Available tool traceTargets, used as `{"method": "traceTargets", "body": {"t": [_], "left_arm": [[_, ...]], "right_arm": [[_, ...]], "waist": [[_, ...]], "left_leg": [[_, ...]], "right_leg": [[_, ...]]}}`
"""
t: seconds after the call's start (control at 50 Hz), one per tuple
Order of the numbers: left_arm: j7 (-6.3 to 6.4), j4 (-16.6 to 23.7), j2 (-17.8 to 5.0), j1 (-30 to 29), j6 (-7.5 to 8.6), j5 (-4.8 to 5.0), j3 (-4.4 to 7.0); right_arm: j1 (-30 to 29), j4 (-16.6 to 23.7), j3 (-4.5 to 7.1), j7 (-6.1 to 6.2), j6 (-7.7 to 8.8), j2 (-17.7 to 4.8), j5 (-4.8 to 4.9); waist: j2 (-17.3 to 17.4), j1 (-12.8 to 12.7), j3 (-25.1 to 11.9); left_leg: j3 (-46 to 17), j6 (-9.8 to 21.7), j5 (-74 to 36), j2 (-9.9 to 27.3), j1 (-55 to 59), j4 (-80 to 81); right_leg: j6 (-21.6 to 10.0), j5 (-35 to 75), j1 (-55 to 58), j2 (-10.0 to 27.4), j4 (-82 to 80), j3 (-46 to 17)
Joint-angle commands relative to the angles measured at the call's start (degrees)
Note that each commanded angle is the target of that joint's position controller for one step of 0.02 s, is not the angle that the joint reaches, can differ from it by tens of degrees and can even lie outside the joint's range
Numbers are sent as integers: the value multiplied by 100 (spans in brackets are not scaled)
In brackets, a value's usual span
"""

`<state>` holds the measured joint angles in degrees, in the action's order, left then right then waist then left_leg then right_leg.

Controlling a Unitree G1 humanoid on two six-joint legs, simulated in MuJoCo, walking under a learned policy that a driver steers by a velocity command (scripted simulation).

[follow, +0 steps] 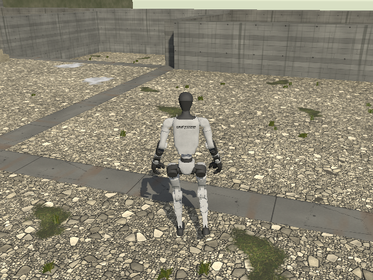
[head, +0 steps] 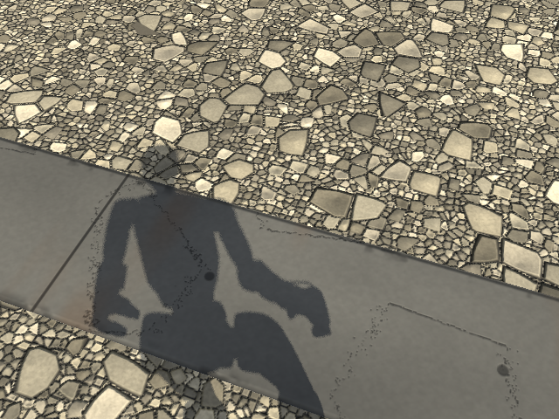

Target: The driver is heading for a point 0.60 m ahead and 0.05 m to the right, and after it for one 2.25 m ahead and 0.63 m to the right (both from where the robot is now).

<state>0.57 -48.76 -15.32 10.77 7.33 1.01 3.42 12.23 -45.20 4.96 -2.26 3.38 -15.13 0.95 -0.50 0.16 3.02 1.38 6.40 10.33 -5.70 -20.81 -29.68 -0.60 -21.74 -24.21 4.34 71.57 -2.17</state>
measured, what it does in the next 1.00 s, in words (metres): walks ahead: right foot, then left foot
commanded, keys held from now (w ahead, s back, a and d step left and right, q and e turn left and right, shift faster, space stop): w+q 0.26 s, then q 0.02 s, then no key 0.08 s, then e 0.64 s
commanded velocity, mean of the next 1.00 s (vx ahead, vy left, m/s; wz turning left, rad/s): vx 0.24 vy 0.00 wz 0.05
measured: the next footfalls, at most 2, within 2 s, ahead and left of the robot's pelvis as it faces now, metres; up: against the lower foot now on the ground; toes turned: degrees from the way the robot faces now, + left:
right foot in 0.36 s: +0.40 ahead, -0.11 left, +0.00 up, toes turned +15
left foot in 0.78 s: +0.35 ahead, +0.11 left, +0.00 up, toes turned +1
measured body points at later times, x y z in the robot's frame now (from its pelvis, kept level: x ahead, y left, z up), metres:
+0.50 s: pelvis +0.26 -0.04 +0.00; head +0.29 -0.04 +0.45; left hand +0.37 +0.24 -0.10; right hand +0.40 -0.30 -0.12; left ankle +0.14 +0.07 -0.64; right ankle +0.36 -0.12 -0.73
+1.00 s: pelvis +0.30 -0.01 +0.01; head +0.33 +0.01 +0.46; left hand +0.44 +0.28 -0.10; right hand +0.45 -0.29 -0.07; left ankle +0.31 +0.10 -0.73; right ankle +0.30 -0.15 -0.65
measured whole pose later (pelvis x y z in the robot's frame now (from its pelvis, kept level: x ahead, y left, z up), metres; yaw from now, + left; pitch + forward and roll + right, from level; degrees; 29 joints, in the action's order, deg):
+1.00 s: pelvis +0.30 -0.01 +0.01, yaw -2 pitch +2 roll -1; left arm 0.8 -40.6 -19.2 11.1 -3.0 1.2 5.6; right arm 9.3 -39.0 3.3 2.5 0.2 -13.8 -1.0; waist -2.4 0.2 1.3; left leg 2.7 0.6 12.3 2.1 -14.7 -24.9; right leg 5.6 -22.3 -31.8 -0.6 61.4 -2.6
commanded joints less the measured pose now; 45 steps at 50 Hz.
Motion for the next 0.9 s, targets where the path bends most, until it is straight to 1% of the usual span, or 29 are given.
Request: {"method": "traceTargets", "body": {"t": [0.02,0.06,0.1,0.18,0.24,0.3,0.32,0.34,0.36,0.38,0.4,0.42,0.44,0.46,0.48,0.5,0.54,0.56,0.6,0.68,0.74,0.76,0.78,0.8,0.82,0.84,0.86,0.88,0.9], "left_arm": [[17,449,-649,162,-5,-114,204],[37,566,-508,-42,-100,-187,179],[58,752,-435,-522,-125,-205,149],[-21,1011,-288,-1334,-73,-130,69],[-109,1195,-396,-1680,-4,-69,78],[-177,1246,-610,-1547,89,-114,147],[-182,1191,-663,-1303,121,-144,173],[-170,1081,-722,-855,162,-211,210],[-159,1017,-928,-275,199,-337,255],[-148,944,-1254,441,176,-465,306],[-214,656,-1169,847,62,-291,319],[-237,747,-772,633,-14,-122,216],[-233,840,-515,175,-92,-108,106],[-252,897,-347,-258,-149,-136,-9],[-247,911,-316,-459,-181,-133,-39],[-242,872,-409,-534,-225,-160,-19],[-209,847,-755,-494,-289,-205,101],[-179,829,-911,-405,-325,-185,163],[-122,849,-1059,-313,-419,-93,237],[-21,916,-1027,-274,-636,0,265],[55,961,-962,-293,-747,29,261],[80,978,-894,-251,-778,49,244],[96,1017,-695,-144,-786,32,184],[78,1172,-388,-38,-752,16,114],[66,1236,-717,-54,-691,-30,207],[44,1126,-1028,114,-697,-23,330],[54,982,-1057,313,-773,7,380],[90,900,-1002,427,-866,-15,387],[89,914,-888,415,-934,-20,363]], "right_arm": [[-23,470,102,76,131,-539,-14],[167,448,141,155,150,-717,-4],[399,417,170,240,130,-836,6],[717,384,158,304,57,-813,42],[923,323,164,314,23,-844,65],[912,328,168,386,-67,-831,46],[853,355,169,414,-102,-811,26],[701,422,137,426,-117,-728,31],[586,560,55,414,-97,-514,-21],[1148,612,-51,417,-61,-213,-114],[2088,429,-89,373,-32,-299,-5],[1971,232,6,354,-76,-756,53],[1205,373,27,354,-145,-876,16],[723,501,24,365,-205,-833,-95],[482,614,38,387,-243,-778,-184],[521,629,-4,391,-265,-570,-185],[555,646,-87,445,-253,-282,-150],[537,651,-99,473,-249,-276,-141],[422,657,-68,511,-298,-416,-103],[-137,828,-33,508,-387,-487,-81],[-81,833,-21,444,-252,-428,-64],[56,799,12,426,-204,-491,-71],[259,805,87,448,-181,-783,-149],[152,857,204,480,-234,-1289,-293],[99,886,198,445,-225,-1159,-420],[-133,1000,104,454,-188,-867,-379],[-460,1055,56,454,-168,-689,-287],[-650,1093,34,450,-160,-620,-197],[-672,1079,17,452,-163,-611,-158]], "waist": [[73,-188,-685],[105,-174,-574],[215,-29,-432],[534,305,-320],[623,442,-285],[756,313,-314],[870,210,-421],[857,-43,-652],[666,-297,-1276],[-504,-267,-2183],[-1944,-74,-2906],[-1052,-154,-2387],[-540,-198,-1600],[-173,-74,-1062],[-175,35,-815],[-333,170,-709],[-681,195,-846],[-721,174,-1043],[-709,112,-1292],[-754,-38,-917],[-812,106,-768],[-752,195,-795],[-405,203,-976],[1036,-35,-883],[1574,37,-876],[1097,-49,-854],[800,-203,-758],[707,-243,-697],[725,-204,-627]], "left_leg": [[-2147,1103,-1495,1514,1263,1612],[-1839,1107,-1926,1394,931,1691],[-1672,1009,-1961,1261,834,1701],[-1595,683,-1155,1019,798,1566],[-1955,621,-856,1183,1036,1323],[-2324,458,-1408,1301,1542,653],[-2356,353,-1905,1274,1673,335],[-2212,174,-2566,1033,1685,-196],[-1983,-63,-2405,735,1285,-1191],[-1519,-437,-5,122,-98,-2986],[-1384,-689,2949,-265,-1189,-4390],[-1613,-768,2648,93,-1499,-4874],[-1276,-842,2277,321,-1640,-4881],[-971,-882,2003,582,-1535,-4436],[-883,-887,1770,774,-1276,-3871],[-736,-895,1668,815,-840,-3233],[-417,-989,1636,606,-318,-2327],[-414,-1010,1495,556,-169,-2048],[-479,-1002,1077,496,-14,-1712],[-579,-900,838,405,37,-1125],[-491,-754,373,313,515,59],[-480,-658,44,400,943,624],[-933,-411,-144,1105,1605,846],[-2160,265,-925,2272,1903,1076],[-2896,916,-1754,3008,1508,1285],[-2566,960,-2005,2865,1419,1211],[-1983,703,-2066,2492,1361,1086],[-1580,514,-2059,2238,1381,1011],[-1323,497,-2290,2159,1333,990]], "right_leg": [[105,490,-1129,360,-493,-252],[272,803,-1132,295,-1011,-123],[389,1399,-1302,168,-1788,-55],[359,2556,-984,-205,-3503,-30],[289,2642,-782,-360,-4044,-90],[105,2184,-555,-489,-4466,-129],[-8,2118,-278,-529,-4558,-65],[-166,2548,361,-571,-4891,82],[-473,3694,1595,-27,-4671,-251],[-1212,5833,3580,1261,-4176,-1606],[-2111,5449,4486,2220,-4492,-3506],[-1929,4072,3862,1962,-4773,-3421],[-1644,3595,3072,1604,-4864,-2632],[-1498,3670,2182,1260,-5052,-2092],[-1395,3798,1582,1035,-5165,-1826],[-1257,4012,1122,744,-5255,-1514],[-1294,4901,891,502,-5255,-1162],[-1349,4990,998,545,-5211,-1190],[-1371,4217,1098,631,-5255,-1384],[-1219,1417,721,534,-5531,-1894],[-1028,1204,630,351,-5272,-2117],[-861,1199,503,195,-5063,-2095],[-574,700,53,-23,-4526,-1881],[-203,-577,-983,-834,-3362,-858],[59,-1426,-1262,-902,-1944,-334],[198,-1218,-1239,-697,-1085,-501],[315,-917,-1272,-644,-698,-458],[432,-616,-1352,-592,-423,-403],[536,-405,-1399,-560,-209,-360]]}}
Velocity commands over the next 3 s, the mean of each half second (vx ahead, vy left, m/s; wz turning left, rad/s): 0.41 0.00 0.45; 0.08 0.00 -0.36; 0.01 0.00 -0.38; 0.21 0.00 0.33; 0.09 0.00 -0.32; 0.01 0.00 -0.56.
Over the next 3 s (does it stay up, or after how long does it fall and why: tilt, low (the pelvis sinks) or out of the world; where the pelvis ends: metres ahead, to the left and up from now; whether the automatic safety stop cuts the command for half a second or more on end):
stays up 0.47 -0.12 0.00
